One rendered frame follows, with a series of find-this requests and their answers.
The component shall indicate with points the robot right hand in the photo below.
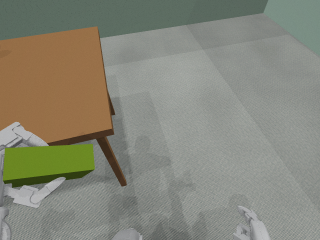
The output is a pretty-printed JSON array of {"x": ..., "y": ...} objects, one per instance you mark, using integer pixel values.
[{"x": 256, "y": 229}]

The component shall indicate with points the table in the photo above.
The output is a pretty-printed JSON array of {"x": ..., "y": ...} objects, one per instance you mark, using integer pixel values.
[{"x": 55, "y": 86}]

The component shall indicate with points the robot left hand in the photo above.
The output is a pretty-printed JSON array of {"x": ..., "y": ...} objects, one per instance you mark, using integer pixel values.
[{"x": 15, "y": 136}]

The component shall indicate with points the robot left forearm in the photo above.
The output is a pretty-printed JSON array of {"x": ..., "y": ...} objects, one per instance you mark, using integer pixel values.
[{"x": 5, "y": 229}]

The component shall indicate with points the sponge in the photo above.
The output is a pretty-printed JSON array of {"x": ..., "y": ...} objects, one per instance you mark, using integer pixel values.
[{"x": 43, "y": 164}]

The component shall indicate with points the left robot thigh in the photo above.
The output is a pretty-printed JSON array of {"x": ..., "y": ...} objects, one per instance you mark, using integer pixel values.
[{"x": 128, "y": 234}]

